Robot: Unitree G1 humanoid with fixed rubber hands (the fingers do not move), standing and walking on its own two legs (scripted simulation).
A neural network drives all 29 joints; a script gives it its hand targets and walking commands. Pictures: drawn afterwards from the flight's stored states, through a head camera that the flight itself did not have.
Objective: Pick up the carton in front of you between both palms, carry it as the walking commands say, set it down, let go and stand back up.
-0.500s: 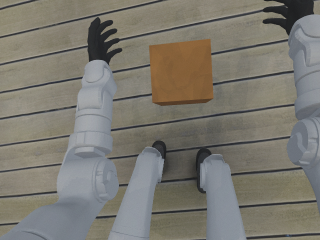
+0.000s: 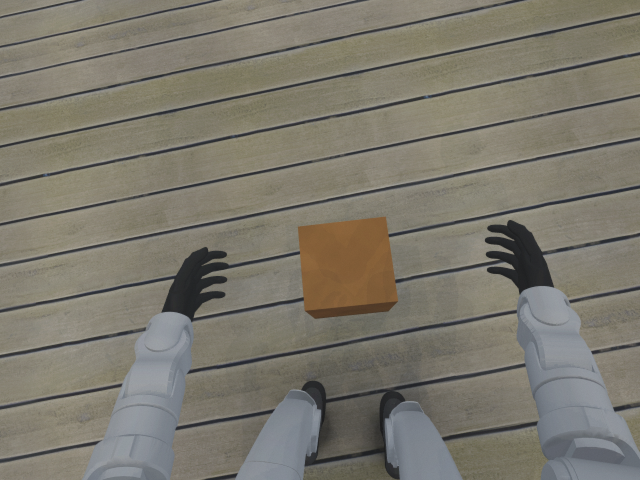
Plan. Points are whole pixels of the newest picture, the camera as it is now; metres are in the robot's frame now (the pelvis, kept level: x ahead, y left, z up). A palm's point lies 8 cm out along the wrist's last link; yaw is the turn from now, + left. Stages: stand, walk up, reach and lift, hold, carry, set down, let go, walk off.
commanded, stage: let go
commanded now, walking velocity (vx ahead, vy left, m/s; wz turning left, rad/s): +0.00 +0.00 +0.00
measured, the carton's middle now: (347, 272) +0.44 +0.03 -0.60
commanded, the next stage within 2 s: stand in 0.90 s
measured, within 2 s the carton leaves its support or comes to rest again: neither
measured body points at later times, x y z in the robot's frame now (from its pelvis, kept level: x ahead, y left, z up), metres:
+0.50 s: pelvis +0.04 +0.00 +0.05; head +0.06 +0.00 +0.50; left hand +0.20 +0.24 -0.03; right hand +0.22 -0.23 -0.03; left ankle +0.02 +0.12 -0.69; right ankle +0.01 -0.11 -0.69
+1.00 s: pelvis +0.03 +0.00 +0.04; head +0.03 +0.01 +0.49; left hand +0.19 +0.27 -0.03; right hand +0.20 -0.25 -0.04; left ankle +0.02 +0.12 -0.69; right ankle +0.01 -0.11 -0.69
